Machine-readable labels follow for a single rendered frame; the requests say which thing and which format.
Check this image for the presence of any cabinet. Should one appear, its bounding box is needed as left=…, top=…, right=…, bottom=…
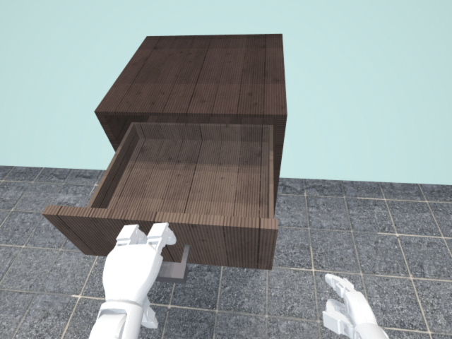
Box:
left=95, top=34, right=287, bottom=215

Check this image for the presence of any robot right hand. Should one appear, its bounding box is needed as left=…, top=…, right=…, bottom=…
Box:
left=322, top=274, right=378, bottom=339

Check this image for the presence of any drawer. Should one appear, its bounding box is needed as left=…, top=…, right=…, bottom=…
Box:
left=42, top=122, right=278, bottom=270

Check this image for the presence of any left robot forearm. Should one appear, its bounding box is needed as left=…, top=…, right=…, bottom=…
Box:
left=88, top=299, right=144, bottom=339

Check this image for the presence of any robot left hand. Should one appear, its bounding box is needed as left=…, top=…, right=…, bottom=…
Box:
left=102, top=222, right=177, bottom=328

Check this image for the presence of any right robot forearm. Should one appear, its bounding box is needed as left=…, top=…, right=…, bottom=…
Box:
left=353, top=323, right=389, bottom=339

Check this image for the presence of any handle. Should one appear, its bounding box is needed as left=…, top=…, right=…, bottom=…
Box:
left=155, top=244, right=191, bottom=284

